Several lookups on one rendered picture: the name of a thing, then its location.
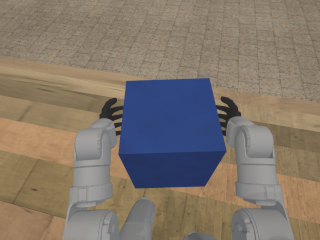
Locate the robot right hand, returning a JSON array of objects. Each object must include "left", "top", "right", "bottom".
[{"left": 216, "top": 96, "right": 241, "bottom": 136}]

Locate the robot left forearm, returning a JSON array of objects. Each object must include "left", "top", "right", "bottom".
[{"left": 62, "top": 118, "right": 117, "bottom": 240}]

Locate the robot left hand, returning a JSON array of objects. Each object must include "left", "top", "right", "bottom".
[{"left": 99, "top": 98, "right": 124, "bottom": 136}]

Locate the robot right forearm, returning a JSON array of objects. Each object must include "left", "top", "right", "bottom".
[{"left": 226, "top": 116, "right": 294, "bottom": 240}]

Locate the robot left thigh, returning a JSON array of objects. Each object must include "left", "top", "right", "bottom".
[{"left": 119, "top": 199, "right": 156, "bottom": 240}]

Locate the carton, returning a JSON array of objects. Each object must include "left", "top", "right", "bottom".
[{"left": 118, "top": 78, "right": 227, "bottom": 189}]

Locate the right robot upper arm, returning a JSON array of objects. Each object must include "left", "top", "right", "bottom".
[{"left": 231, "top": 208, "right": 294, "bottom": 240}]

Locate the left robot upper arm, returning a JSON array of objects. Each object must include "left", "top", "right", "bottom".
[{"left": 63, "top": 209, "right": 120, "bottom": 240}]

